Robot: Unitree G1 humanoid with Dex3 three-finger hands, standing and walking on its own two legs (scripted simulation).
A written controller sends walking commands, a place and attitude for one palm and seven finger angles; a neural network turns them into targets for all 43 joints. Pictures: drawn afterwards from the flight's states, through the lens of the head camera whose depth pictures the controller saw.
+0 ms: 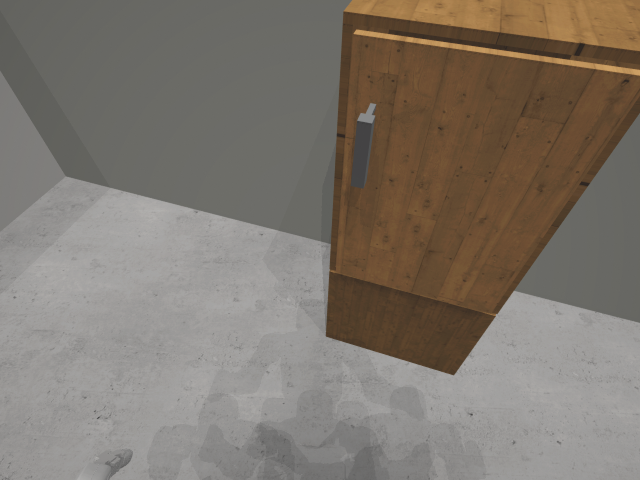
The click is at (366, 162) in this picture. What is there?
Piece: cupboard door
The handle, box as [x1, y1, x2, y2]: [351, 103, 375, 188]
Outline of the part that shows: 370,103 365,114 360,113 356,126 351,185 362,188 366,180 374,122 374,115 372,114 375,109 375,104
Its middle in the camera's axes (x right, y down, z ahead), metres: +0.08 -0.16 +0.67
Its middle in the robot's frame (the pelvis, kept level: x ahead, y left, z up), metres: +0.62 -0.05 +0.08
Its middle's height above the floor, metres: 0.85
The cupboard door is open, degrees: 0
